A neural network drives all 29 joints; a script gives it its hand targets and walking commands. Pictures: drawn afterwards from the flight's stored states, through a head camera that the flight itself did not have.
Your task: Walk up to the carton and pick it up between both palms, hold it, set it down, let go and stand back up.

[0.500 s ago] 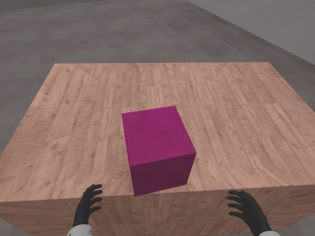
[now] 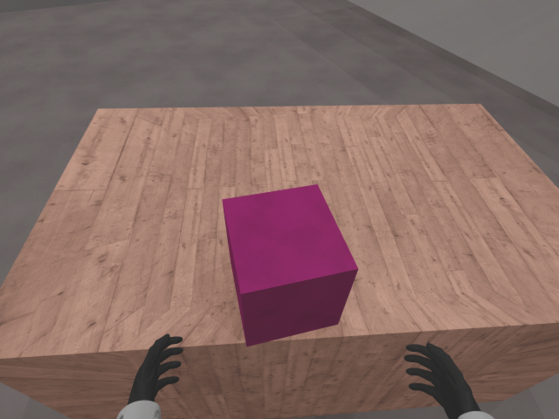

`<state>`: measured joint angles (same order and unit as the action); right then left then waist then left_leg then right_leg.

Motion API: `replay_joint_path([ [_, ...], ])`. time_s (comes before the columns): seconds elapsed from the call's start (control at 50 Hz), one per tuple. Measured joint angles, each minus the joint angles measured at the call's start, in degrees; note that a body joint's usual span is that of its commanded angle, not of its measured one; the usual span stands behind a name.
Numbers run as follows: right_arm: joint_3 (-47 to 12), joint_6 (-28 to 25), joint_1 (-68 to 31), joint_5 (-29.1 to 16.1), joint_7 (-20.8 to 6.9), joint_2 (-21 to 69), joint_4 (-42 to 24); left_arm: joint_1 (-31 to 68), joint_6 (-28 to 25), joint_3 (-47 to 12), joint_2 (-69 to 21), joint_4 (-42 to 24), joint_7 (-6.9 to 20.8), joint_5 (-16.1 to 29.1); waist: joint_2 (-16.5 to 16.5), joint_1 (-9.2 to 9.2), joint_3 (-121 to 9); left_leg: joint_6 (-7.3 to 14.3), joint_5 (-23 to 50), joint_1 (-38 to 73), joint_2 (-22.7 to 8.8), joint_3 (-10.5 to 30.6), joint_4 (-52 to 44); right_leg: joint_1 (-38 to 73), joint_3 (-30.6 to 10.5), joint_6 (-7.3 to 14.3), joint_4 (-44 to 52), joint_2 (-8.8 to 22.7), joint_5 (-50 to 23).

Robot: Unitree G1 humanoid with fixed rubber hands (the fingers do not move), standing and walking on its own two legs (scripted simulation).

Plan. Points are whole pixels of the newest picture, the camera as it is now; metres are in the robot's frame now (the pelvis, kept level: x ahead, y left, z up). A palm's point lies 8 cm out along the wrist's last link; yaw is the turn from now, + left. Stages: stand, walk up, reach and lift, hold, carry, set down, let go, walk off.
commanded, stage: set down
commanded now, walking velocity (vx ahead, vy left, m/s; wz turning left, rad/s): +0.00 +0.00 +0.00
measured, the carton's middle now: (282, 264) +0.37 +0.03 -0.04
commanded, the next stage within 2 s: let go in 0.62 s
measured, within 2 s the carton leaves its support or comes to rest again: neither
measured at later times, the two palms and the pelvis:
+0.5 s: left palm (134, 398) +0.16 +0.23 -0.07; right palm (444, 412) +0.16 -0.21 -0.07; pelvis +0.01 +0.02 +0.00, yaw -1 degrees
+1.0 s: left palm (128, 393) +0.17 +0.25 -0.08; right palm out of the picture +0.15 -0.20 -0.08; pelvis +0.01 +0.03 +0.00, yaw -1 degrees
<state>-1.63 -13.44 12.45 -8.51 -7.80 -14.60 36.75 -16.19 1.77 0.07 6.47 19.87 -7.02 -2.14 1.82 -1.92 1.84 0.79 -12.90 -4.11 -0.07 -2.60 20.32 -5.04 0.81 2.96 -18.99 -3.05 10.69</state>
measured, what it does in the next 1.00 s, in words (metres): stands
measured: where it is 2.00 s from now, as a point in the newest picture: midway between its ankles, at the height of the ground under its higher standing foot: outside the picture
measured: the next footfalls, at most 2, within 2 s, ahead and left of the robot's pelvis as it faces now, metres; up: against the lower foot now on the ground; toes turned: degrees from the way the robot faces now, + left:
none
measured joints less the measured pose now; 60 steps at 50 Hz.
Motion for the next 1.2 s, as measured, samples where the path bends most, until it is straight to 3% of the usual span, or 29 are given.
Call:
replay_joint_path([
  [0.4, 1.53, 0.70, -0.11, 4.07, 2.12, 1.98, 2.15, 1.03, 2.60, 0.48, 1.85, 2.70, 2.31, 0.34, -0.57, 0.48, 1.62, 0.91, -0.73, 0.85, 0.48, -0.62, 0.31, 1.07, -0.66, -1.00, 0.46, 0.47, 0.08],
  [0.76, 3.10, 0.52, -2.67, 7.83, 4.14, 3.44, 7.51, 4.30, 4.12, 1.21, 2.76, 9.60, 4.80, -0.19, -1.47, 1.33, 2.53, 1.62, -2.46, 1.28, 0.70, -1.21, 2.54, 1.74, -1.23, -1.86, -0.89, 0.73, 1.12],
  [1.1, 4.10, 0.63, -2.79, 9.17, 4.78, 3.33, 7.47, 5.92, 4.82, 0.93, 2.67, 11.16, 5.55, 0.06, -2.18, 1.79, 2.58, 1.93, -2.88, 1.07, 0.96, -1.31, 3.69, 1.40, -1.28, -2.14, -2.34, 1.02, 1.69],
  [1.2, 3.19, 8.13, -2.57, 10.19, 7.60, 0.32, 8.69, 7.29, 0.07, 1.05, 6.60, 18.02, 5.85, 0.67, -1.28, 1.32, 0.26, 2.17, -3.52, -2.18, 1.23, -1.40, 5.86, -2.63, -1.26, -2.21, -6.18, 1.34, 3.22],
])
